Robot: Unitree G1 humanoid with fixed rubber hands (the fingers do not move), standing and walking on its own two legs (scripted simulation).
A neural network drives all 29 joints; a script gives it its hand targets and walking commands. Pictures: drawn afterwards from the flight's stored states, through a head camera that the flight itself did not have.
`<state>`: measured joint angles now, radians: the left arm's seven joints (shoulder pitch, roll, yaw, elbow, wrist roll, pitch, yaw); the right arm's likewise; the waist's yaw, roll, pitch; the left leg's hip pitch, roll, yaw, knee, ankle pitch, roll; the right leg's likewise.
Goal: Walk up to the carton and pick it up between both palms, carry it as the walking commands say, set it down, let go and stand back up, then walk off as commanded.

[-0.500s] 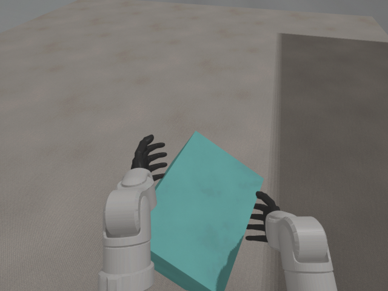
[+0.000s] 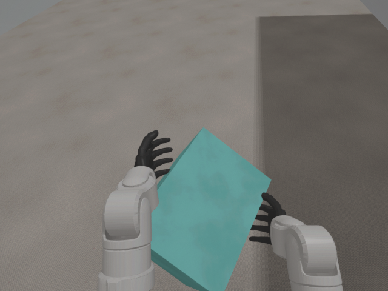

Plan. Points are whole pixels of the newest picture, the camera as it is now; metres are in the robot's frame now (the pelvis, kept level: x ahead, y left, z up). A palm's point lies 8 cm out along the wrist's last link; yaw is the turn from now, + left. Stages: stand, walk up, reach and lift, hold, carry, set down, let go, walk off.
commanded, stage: carry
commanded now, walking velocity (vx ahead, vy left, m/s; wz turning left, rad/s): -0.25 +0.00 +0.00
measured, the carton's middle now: (194, 208) +0.31 +0.01 +0.01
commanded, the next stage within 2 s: none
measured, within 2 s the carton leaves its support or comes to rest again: neither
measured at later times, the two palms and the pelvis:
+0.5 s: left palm out of the picture +0.12 +0.16 +0.13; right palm out of the picture +0.07 -0.08 +0.05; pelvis -0.18 +0.03 +0.00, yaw +1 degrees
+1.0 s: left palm out of the picture -0.07 +0.18 +0.12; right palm out of the picture -0.13 -0.06 +0.04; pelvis -0.37 +0.05 -0.01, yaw +2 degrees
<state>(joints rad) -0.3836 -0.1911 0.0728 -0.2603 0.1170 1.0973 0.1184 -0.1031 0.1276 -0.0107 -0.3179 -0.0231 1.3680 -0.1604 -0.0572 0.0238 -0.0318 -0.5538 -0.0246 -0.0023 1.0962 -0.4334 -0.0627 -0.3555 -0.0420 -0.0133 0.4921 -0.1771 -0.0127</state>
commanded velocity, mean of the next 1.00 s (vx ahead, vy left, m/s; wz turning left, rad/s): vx -0.25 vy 0.00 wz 0.00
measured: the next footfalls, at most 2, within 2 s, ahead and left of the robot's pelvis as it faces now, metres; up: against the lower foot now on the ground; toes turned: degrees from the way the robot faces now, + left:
left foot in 0.18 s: -0.07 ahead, +0.14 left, +0.00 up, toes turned +4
right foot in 0.56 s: -0.19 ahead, -0.10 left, +0.00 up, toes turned -2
